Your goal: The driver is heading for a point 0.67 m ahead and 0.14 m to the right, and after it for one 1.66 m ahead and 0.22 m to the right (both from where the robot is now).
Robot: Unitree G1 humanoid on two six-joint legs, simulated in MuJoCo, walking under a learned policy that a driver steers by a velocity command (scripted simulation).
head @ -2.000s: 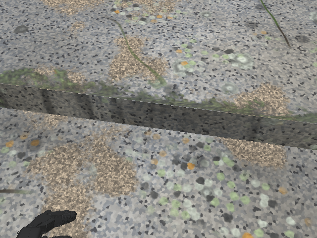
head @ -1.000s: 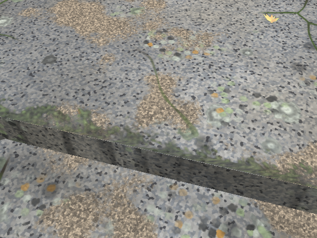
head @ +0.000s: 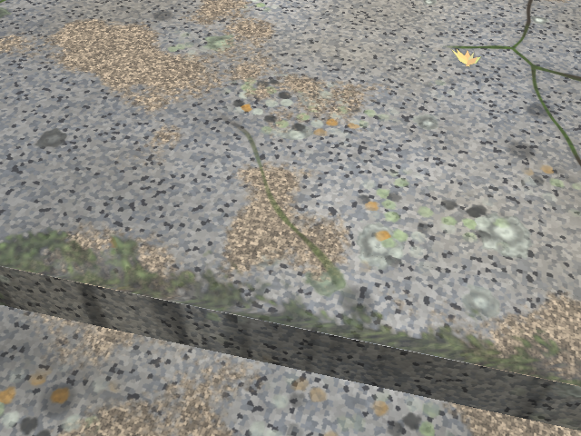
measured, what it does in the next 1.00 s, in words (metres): walks ahead, turning right: right foot, then left foot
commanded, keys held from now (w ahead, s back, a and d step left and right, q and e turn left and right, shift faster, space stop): w+e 0.42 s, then e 0.12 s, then no key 0.46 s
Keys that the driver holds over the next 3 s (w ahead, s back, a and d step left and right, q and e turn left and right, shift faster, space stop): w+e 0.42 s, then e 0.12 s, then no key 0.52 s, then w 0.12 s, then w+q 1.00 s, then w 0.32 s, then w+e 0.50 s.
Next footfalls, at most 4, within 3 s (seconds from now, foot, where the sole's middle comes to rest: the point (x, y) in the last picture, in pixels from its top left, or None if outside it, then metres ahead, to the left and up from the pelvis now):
0.28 right None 0.30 -0.10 -0.78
0.78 left None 0.49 -0.04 -0.78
1.06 right None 0.34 -0.20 -0.78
1.84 right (451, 306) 0.75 -0.37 -0.59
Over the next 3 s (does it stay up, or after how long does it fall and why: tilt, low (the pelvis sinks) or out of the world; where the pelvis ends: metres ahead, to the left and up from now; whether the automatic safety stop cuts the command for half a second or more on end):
stays up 1.34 -0.22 0.17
